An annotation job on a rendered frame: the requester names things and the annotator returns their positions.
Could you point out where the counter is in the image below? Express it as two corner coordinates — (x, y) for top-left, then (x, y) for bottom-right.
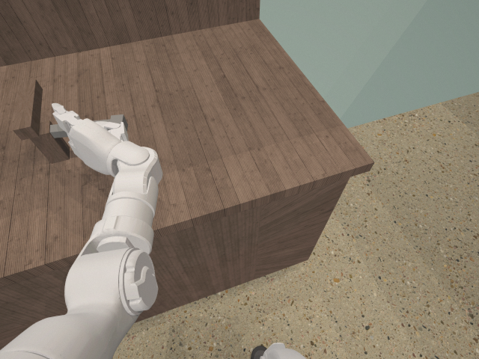
(0, 0), (374, 350)

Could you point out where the robot right shin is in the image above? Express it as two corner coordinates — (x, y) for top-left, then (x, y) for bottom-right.
(264, 343), (285, 353)

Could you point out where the robot left hand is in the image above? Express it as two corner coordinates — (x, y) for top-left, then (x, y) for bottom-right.
(52, 103), (129, 175)

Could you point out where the tap lever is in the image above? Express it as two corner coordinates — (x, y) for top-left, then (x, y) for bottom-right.
(50, 114), (128, 138)

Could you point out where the robot left forearm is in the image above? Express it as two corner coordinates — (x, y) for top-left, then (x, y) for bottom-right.
(64, 141), (162, 305)

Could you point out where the robot left upper arm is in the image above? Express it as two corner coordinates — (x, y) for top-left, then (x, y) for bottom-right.
(0, 248), (158, 359)

